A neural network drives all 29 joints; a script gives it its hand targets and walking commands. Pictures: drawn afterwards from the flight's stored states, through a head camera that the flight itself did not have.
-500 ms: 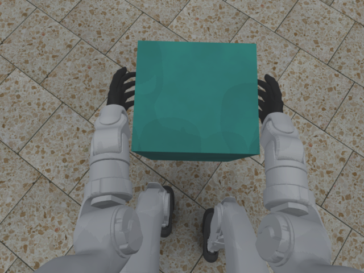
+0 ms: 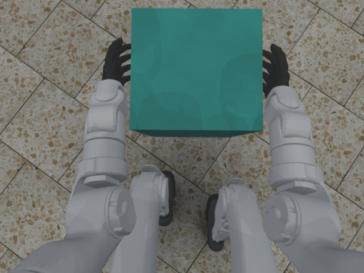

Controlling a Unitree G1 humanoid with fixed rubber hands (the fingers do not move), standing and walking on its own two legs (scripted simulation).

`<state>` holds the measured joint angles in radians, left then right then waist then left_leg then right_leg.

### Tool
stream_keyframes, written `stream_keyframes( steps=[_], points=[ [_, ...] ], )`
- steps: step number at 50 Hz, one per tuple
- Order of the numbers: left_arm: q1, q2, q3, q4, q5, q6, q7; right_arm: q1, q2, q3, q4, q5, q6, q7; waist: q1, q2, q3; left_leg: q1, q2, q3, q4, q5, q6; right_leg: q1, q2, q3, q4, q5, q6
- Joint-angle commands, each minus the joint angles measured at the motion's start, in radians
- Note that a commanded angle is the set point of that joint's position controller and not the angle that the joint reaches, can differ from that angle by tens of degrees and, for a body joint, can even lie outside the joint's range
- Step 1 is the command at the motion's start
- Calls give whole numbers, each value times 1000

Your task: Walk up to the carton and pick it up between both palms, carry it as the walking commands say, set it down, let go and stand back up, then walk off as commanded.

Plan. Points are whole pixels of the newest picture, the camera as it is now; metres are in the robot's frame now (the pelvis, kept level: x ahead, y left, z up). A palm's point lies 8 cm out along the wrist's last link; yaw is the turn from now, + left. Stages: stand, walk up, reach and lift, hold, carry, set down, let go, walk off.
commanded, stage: set down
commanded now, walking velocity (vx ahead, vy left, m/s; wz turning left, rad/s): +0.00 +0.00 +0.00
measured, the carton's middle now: (193, 89) +0.49 +0.05 -0.17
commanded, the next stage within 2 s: none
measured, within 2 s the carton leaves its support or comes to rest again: rests again in 1.46 s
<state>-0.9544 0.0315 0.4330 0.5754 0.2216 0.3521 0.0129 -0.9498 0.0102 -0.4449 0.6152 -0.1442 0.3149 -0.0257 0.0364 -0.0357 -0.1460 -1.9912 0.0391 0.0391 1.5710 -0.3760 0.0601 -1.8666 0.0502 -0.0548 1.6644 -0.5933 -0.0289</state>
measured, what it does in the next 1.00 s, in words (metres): lowers itself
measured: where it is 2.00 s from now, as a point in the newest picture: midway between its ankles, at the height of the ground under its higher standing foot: (189, 219)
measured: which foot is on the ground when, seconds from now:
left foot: down 0.00-1.00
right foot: down 0.00-1.00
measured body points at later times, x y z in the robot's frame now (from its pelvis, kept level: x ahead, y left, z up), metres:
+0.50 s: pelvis -0.02 +0.00 -0.07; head +0.30 +0.03 +0.24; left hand +0.50 +0.21 -0.19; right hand +0.52 -0.11 -0.18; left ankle +0.13 +0.10 -0.50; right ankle +0.06 -0.10 -0.50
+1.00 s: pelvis -0.02 +0.00 -0.12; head +0.34 +0.03 +0.15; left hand +0.53 +0.21 -0.27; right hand +0.55 -0.11 -0.27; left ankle +0.13 +0.10 -0.50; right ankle +0.06 -0.10 -0.50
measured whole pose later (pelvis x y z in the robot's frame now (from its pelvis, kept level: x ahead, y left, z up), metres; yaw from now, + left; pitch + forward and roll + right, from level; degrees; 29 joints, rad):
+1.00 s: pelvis -0.02 +0.00 -0.12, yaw -1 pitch +45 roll -2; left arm -1.32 0.23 0.38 0.77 0.11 0.31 0.04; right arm -1.31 -0.13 -0.34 0.77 -0.04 0.29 -0.12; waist 0.06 -0.05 0.15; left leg -2.33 0.05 0.03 1.97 -0.42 0.05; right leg -2.20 0.08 -0.06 2.09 -0.67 -0.03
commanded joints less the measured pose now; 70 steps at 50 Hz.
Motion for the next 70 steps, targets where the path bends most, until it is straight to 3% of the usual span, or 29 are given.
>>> stream_keyframes(
  steps=[1, 21, 49, 58, 70],
  points=[
    [-572, -916, -554, 40, -153, -13, -230, -684, 899, 550, -23, 146, -28, 236, 25, 42, -1030, 945, -150, -79, -13, 341, -44, 132, 130, 36, -161, 254, 41],
    [-778, -838, -496, 92, -179, -12, -217, -875, 838, 510, 30, 167, -22, 217, 36, 47, -1032, 792, -140, -58, 147, 277, -45, -15, 130, 14, 8, 186, 29],
    [-931, -680, -494, 127, -249, -62, -238, -1032, 737, 561, 40, 241, -65, 158, 69, 16, -963, 627, -111, -29, 370, 342, -36, -2, 116, 28, 216, 263, 31],
    [-935, -703, -517, 155, -305, -74, -241, -1092, 716, 600, 2, 277, -88, 145, 58, 9, -1009, 666, -108, -37, 428, 420, -35, 5, 111, 20, 269, 309, 28],
    [-965, -681, -493, 194, -308, -89, -246, -1096, 714, 571, 63, 275, -91, 159, 69, 11, -879, 595, -105, -34, 438, 330, -32, -64, 109, 20, 290, 232, 25]
  ],
)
